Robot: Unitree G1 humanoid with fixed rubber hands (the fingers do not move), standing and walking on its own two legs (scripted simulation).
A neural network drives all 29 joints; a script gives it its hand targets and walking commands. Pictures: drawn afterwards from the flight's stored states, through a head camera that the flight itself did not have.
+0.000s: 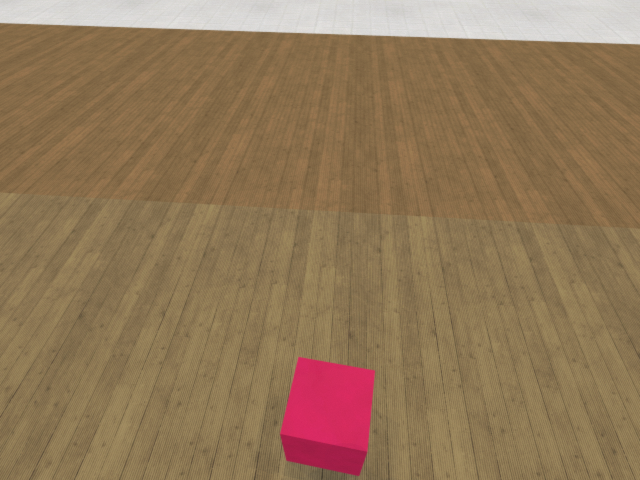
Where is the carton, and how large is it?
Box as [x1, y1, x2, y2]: [280, 357, 374, 475]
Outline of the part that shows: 298,357 280,432 286,460 358,475 367,450 374,370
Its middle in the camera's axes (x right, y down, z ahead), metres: +0.02 +0.49 +1.07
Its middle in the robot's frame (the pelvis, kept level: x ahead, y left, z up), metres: +0.42 -0.01 -0.64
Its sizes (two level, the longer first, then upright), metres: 0.210 0.200 0.250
